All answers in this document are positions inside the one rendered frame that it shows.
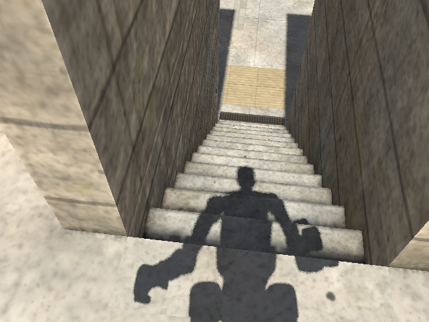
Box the stairs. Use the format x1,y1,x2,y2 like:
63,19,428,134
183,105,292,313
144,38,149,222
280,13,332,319
143,120,365,264

